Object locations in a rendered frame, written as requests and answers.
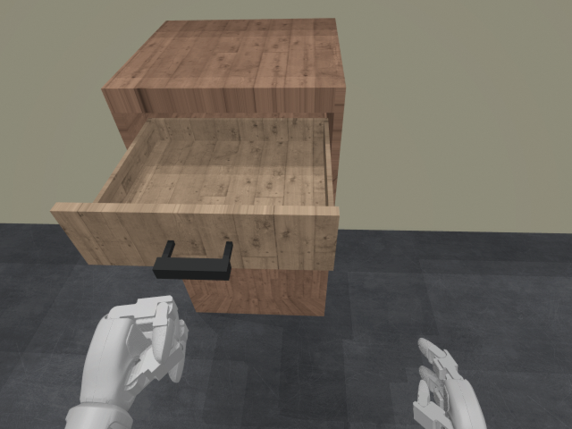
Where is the cabinet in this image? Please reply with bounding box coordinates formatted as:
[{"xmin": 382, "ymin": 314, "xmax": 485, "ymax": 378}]
[{"xmin": 101, "ymin": 18, "xmax": 346, "ymax": 316}]

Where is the handle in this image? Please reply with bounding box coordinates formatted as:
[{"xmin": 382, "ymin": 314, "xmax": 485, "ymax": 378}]
[{"xmin": 152, "ymin": 240, "xmax": 233, "ymax": 281}]

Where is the drawer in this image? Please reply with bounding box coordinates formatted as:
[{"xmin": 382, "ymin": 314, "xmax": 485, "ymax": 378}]
[{"xmin": 50, "ymin": 118, "xmax": 340, "ymax": 271}]

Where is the left robot hand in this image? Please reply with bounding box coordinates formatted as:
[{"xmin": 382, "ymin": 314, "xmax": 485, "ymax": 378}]
[{"xmin": 80, "ymin": 295, "xmax": 189, "ymax": 412}]

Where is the right robot hand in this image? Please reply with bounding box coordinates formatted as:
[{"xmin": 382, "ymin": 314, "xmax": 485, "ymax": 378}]
[{"xmin": 413, "ymin": 338, "xmax": 487, "ymax": 429}]

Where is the left robot forearm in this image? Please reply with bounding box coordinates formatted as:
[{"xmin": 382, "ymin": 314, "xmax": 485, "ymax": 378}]
[{"xmin": 64, "ymin": 402, "xmax": 133, "ymax": 429}]

